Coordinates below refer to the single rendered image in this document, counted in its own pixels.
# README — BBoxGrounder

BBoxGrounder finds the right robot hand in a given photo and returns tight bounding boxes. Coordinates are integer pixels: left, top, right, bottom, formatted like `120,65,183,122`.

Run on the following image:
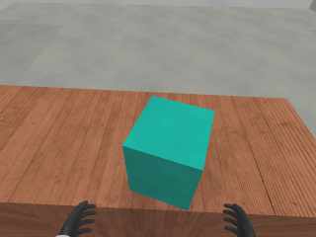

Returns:
222,203,256,237

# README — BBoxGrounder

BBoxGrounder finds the carton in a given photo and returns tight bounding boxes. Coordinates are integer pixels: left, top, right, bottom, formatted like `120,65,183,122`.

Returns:
122,96,215,210

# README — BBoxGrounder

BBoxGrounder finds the pedestal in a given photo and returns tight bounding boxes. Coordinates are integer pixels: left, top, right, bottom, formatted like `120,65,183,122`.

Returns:
0,85,316,237

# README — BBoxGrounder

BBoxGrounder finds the left robot hand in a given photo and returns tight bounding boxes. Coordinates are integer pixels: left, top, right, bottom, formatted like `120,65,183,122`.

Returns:
58,200,97,237

